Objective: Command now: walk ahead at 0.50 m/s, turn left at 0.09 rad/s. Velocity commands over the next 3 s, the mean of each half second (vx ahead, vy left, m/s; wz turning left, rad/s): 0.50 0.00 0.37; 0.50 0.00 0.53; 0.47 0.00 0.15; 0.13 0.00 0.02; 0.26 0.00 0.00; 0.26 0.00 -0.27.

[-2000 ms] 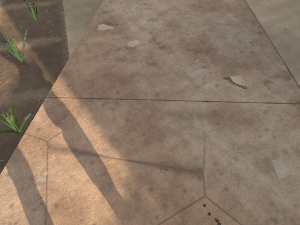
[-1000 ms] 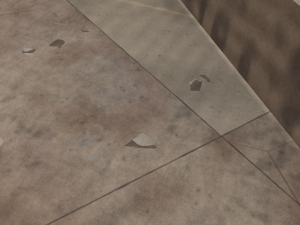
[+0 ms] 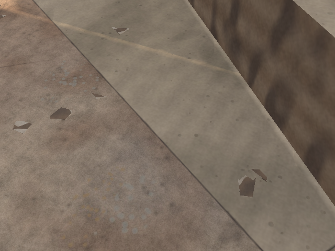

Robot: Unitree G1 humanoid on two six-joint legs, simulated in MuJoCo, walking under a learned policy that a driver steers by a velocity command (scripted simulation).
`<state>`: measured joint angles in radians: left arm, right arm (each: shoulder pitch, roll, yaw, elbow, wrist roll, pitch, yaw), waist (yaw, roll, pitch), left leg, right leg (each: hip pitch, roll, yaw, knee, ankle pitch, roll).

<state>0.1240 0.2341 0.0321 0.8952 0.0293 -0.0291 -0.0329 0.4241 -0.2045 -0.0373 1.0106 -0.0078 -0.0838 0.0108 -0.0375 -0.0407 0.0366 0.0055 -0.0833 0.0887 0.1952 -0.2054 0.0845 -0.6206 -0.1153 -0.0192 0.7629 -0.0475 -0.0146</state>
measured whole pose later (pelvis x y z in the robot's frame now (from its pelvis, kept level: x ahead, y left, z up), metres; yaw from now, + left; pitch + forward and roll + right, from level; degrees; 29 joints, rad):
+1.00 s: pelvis +0.50 +0.10 +0.00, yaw +31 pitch +0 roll +0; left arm 0.12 0.25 0.05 0.81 0.04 -0.03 -0.02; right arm 0.35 -0.26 -0.07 0.92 0.00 -0.05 0.01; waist -0.03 -0.04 0.06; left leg -0.10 -0.15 -0.02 0.29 -0.19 0.14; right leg -0.64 -0.14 0.02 0.95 -0.18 0.04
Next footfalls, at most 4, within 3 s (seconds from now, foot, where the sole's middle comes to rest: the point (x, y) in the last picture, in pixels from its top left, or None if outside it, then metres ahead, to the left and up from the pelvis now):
0.18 right None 0.27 -0.12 -0.78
0.72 left None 0.49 0.14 -0.78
1.28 right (127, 173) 0.85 0.17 -0.78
1.72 left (75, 167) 0.89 0.41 -0.78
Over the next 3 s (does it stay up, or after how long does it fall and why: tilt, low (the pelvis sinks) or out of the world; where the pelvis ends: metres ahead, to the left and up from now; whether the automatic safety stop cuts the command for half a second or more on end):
stays up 1.11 0.43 -0.02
